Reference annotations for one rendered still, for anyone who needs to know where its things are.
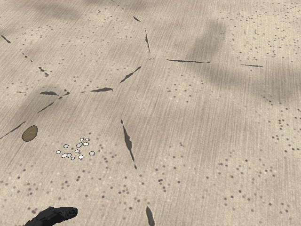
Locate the robot left hand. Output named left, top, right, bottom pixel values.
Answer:
left=24, top=206, right=78, bottom=226

